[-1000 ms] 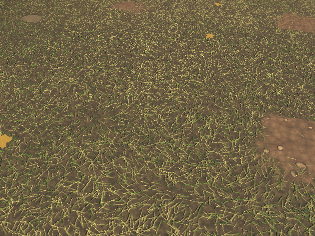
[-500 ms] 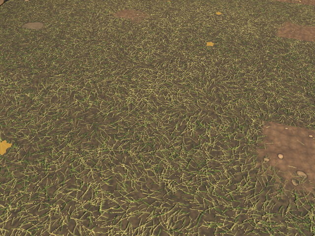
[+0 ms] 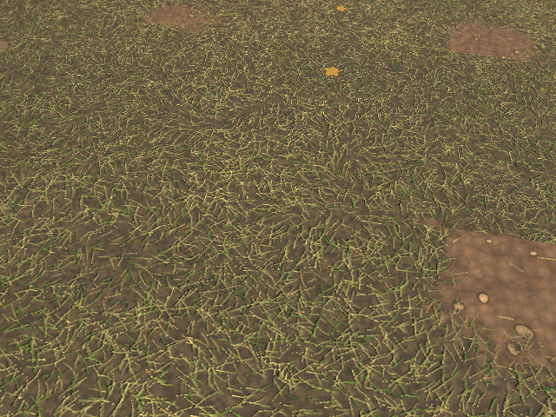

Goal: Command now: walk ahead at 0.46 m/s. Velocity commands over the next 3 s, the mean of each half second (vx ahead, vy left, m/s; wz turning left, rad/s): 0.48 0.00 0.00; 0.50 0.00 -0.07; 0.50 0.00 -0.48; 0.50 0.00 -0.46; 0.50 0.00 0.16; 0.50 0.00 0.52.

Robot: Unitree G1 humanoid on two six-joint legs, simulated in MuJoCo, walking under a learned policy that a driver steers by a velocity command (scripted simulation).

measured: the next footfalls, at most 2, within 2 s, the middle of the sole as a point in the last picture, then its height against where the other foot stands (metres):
right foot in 0.12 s outside the picture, level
left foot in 0.68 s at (215, 378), level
